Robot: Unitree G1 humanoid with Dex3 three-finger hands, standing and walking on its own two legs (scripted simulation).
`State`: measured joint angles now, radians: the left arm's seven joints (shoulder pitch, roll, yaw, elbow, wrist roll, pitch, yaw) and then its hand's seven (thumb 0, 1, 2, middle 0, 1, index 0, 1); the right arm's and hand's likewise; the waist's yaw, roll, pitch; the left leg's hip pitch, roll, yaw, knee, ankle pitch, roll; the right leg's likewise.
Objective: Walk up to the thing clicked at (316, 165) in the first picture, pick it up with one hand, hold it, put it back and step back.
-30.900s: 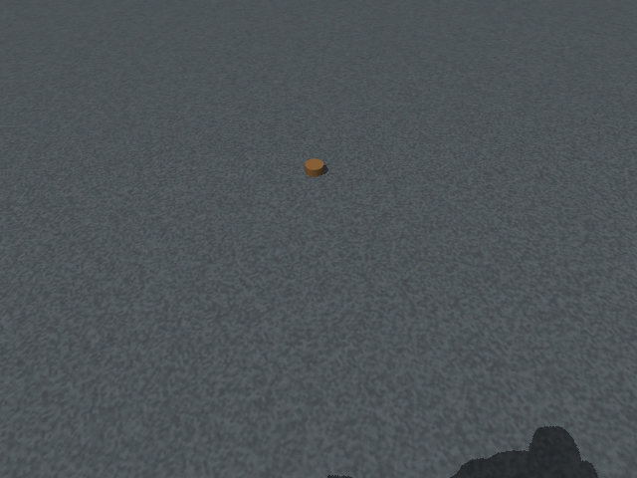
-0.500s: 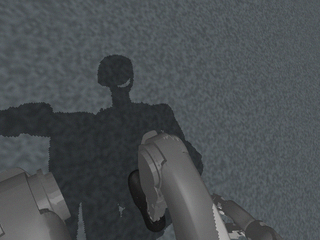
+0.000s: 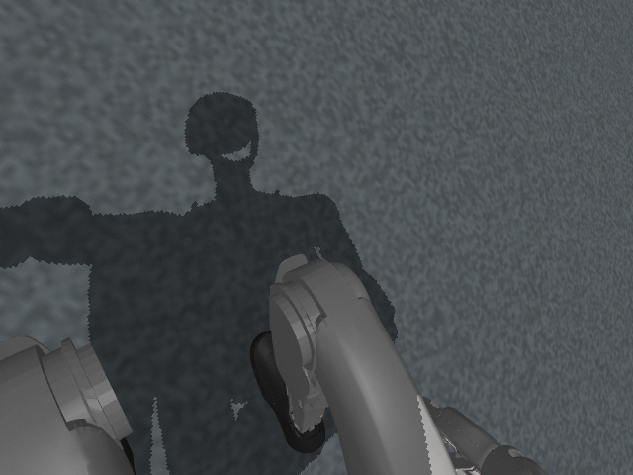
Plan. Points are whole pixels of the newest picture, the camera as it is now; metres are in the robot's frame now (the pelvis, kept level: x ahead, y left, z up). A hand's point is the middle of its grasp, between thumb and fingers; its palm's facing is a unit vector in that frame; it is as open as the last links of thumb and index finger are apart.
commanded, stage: close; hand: left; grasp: from above
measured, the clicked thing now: out of the picture +0.43 +0.38 -0.28
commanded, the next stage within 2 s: settle in 1.40 s
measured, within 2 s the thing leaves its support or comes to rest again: leaves its support in 1.78 s
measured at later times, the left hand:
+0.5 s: hand out of the picture +0.41 +0.38 -0.25, palm faces -0.41 -0.19 -0.89, open 12.8 cm
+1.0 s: hand out of the picture +0.41 +0.38 -0.25, palm faces -0.41 -0.19 -0.89, open 11.9 cm
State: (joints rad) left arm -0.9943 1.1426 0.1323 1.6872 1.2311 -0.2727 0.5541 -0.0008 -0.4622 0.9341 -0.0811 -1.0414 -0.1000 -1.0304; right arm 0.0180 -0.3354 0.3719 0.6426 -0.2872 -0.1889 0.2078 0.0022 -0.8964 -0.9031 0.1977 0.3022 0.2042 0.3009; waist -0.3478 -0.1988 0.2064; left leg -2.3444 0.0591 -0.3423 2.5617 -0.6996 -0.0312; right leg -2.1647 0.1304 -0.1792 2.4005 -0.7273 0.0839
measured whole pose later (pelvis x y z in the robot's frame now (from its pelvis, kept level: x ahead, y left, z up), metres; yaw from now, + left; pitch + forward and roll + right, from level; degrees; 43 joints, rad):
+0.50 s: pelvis +0.00 +0.00 +0.00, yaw +0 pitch +25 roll -15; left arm -1.02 1.13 0.13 1.72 1.24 -0.23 0.59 0.00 -0.28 0.79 -0.18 -0.99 -0.22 -0.95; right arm 0.02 -0.35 0.37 0.64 -0.29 -0.20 0.19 0.00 -0.89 -0.90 0.20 0.30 0.20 0.30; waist -0.36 -0.20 0.20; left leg -2.35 0.07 -0.34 2.56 -0.68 -0.03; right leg -2.18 0.14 -0.18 2.40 -0.71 0.08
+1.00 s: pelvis +0.00 +0.00 +0.00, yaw +0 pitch +24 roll -15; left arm -1.00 1.13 0.14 1.69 1.25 -0.27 0.57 0.01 -0.12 0.65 -0.38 -0.89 -0.35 -0.80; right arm 0.00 -0.34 0.37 0.64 -0.29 -0.19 0.21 0.00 -0.89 -0.90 0.20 0.30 0.20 0.30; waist -0.34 -0.21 0.20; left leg -2.35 0.06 -0.34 2.57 -0.69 -0.03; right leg -2.17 0.13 -0.18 2.40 -0.71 0.08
